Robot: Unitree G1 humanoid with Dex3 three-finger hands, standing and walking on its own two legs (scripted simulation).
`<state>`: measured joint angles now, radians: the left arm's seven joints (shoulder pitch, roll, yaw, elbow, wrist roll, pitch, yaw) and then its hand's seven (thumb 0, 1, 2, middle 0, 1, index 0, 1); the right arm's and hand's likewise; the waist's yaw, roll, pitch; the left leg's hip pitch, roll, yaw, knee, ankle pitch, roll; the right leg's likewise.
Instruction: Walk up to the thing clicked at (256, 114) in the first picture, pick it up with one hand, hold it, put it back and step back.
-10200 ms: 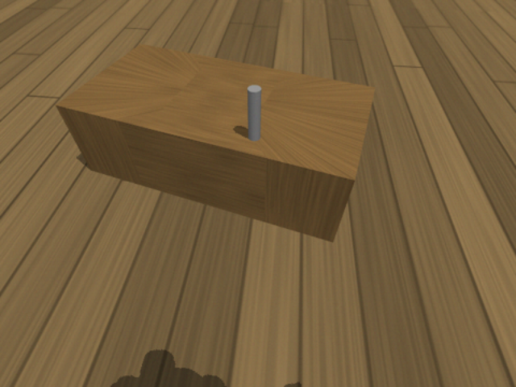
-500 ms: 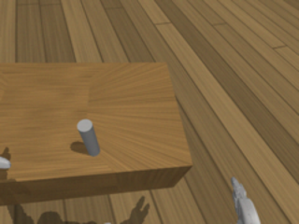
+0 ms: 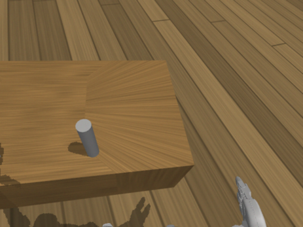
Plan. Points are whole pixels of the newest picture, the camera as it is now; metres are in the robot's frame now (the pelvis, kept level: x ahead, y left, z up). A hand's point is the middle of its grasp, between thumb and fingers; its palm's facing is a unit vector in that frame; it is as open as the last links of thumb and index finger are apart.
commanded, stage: approach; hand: left
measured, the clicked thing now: (88, 140) +0.46 +0.18 -0.20
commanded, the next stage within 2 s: close in in 0.50 s
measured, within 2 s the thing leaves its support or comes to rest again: neither
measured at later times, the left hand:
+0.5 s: hand (52, 147) +0.41 +0.29 -0.16, palm faces +0.16 -0.98 +0.07, open 17.5 cm
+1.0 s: hand (85, 145) +0.45 +0.20 -0.23, palm faces +0.10 -0.99 +0.03, open 17.5 cm
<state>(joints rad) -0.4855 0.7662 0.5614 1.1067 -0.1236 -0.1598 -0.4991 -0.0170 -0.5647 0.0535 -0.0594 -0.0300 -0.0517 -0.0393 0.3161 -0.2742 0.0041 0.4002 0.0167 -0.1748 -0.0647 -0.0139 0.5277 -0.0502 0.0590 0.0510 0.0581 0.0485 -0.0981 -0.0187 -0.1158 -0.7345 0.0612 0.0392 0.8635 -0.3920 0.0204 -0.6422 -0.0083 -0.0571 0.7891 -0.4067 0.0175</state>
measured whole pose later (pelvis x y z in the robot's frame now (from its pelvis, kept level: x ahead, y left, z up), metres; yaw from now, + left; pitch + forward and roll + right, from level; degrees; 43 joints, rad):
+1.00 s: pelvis -0.07 -0.01 -0.18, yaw -4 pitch +33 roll -7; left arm -0.72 0.66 0.61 1.16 -0.04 -0.63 -0.21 -0.02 -0.57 0.01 -0.07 -0.06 -0.09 -0.05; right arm 0.45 -0.33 -0.11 -0.31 -0.08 -0.13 0.08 -0.01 0.52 -0.04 0.07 0.05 0.07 0.05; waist -0.39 -0.05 -0.16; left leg -1.69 0.10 -0.05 1.68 -0.58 0.02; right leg -1.57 0.01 -0.11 1.61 -0.62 0.00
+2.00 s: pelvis -0.06 -0.01 -0.17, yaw -3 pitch +32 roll -6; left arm -0.69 0.57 0.54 1.16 0.00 -0.66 -0.03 -0.02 -0.49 0.23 -0.61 -0.43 -0.62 -0.42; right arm 0.49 -0.33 -0.13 -0.43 -0.06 -0.04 0.11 -0.01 0.49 -0.05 0.06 0.05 0.06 0.05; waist -0.39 -0.04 -0.15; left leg -1.62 0.10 -0.05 1.63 -0.59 0.01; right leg -1.51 0.01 -0.10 1.57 -0.63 0.00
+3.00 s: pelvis -0.05 -0.01 -0.13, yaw -3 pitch +29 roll -5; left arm -0.68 0.50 0.48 1.14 -0.01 -0.62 -0.02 -0.01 -0.13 1.25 -0.93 -1.09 -0.97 -1.12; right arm 0.47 -0.31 -0.09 -0.38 -0.05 -0.02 0.10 -0.01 0.51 -0.05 0.06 0.05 0.06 0.05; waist -0.33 -0.02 -0.16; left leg -1.47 0.09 -0.02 1.51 -0.56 0.02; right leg -1.37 0.01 -0.08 1.46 -0.60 0.00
